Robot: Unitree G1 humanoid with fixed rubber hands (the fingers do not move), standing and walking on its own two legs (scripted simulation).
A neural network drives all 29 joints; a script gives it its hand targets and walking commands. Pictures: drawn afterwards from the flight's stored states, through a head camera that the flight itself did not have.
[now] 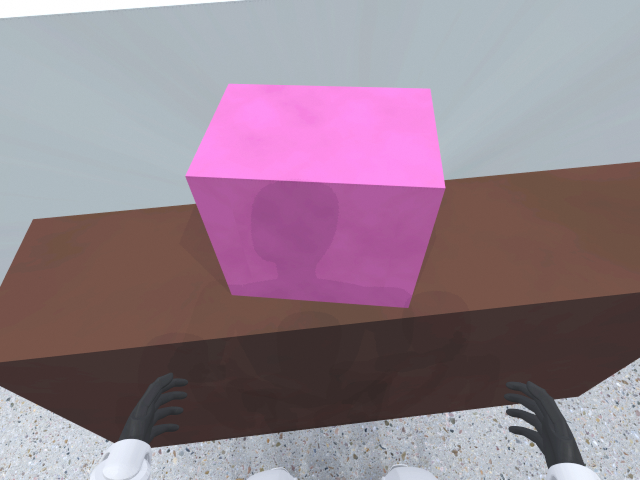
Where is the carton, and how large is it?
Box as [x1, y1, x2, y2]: [185, 84, 444, 307]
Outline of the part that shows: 228,84 185,176 231,293 237,295 408,307 444,190 444,182 430,89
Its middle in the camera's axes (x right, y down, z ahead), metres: +0.01 -0.07 +0.62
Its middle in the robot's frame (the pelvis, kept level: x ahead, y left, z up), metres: +0.52 +0.02 +0.03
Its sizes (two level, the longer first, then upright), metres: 0.304 0.212 0.273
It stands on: a pedestal, 0.64 m high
